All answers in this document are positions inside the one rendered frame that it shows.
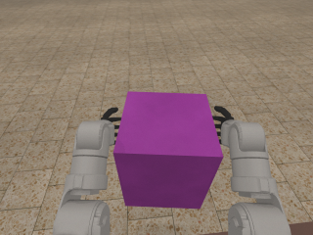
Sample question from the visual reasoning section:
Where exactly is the robot right forearm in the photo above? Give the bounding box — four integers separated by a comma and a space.
220, 119, 291, 234

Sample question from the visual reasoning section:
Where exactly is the left robot upper arm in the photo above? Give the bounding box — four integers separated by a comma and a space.
53, 199, 111, 235

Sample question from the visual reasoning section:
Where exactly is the robot right hand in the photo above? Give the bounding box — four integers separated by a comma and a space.
212, 106, 234, 145

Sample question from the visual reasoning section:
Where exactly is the robot left hand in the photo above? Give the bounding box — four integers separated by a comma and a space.
101, 107, 121, 144

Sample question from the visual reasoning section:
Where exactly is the robot left forearm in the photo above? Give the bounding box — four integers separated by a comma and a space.
52, 119, 115, 235

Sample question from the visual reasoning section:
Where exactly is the right robot upper arm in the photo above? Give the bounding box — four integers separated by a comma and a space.
228, 202, 291, 235

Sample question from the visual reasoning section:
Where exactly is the carton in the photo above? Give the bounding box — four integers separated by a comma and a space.
113, 91, 224, 210

